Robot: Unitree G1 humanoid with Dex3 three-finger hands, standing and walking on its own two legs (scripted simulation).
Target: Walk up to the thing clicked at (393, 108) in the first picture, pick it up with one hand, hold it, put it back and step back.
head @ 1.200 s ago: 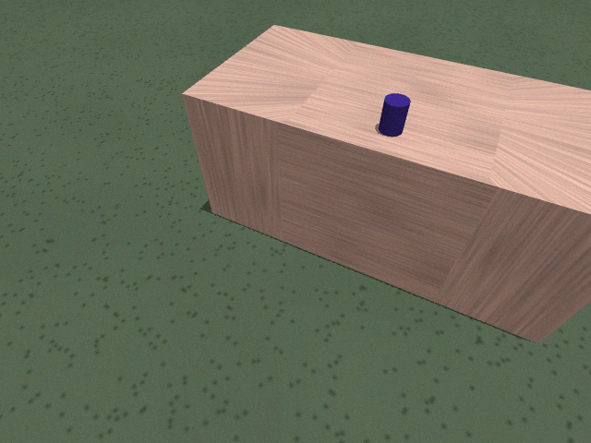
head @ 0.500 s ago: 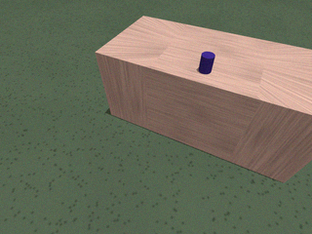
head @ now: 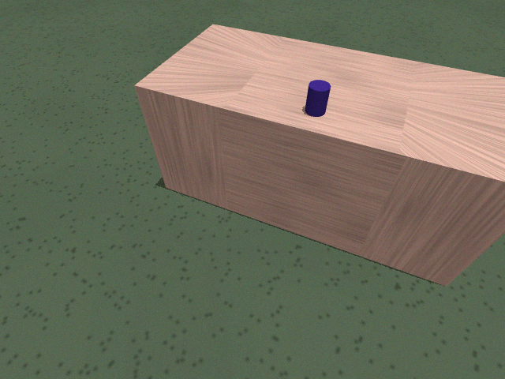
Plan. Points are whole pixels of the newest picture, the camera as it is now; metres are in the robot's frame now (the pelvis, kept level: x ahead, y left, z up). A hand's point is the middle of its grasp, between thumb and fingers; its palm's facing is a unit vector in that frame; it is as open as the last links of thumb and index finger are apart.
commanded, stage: walk up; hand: left
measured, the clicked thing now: (317, 98) +1.01 -0.21 -0.13
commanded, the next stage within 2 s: none
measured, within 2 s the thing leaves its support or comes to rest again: neither
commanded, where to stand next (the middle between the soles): +0.53 -0.23 m, yaw -23 degrees
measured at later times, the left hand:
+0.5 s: hand (176, 353) +0.21 +0.15 -0.15, palm faces -0.20 -0.92 -0.34, open 7.4 cm
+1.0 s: hand (252, 215) +0.51 +0.02 -0.13, palm faces -0.36 -0.84 -0.42, open 7.4 cm
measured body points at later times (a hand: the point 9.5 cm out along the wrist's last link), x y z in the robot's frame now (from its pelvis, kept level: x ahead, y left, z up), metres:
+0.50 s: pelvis +0.13 -0.10 -0.01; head +0.14 -0.11 +0.43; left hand +0.22 +0.20 -0.13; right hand +0.14 -0.43 -0.13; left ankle +0.21 +0.01 -0.72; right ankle +0.11 -0.21 -0.74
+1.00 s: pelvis +0.29 -0.20 -0.03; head +0.30 -0.22 +0.42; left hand +0.53 +0.06 -0.10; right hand +0.19 -0.51 -0.15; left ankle +0.29 -0.03 -0.68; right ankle +0.31 -0.33 -0.74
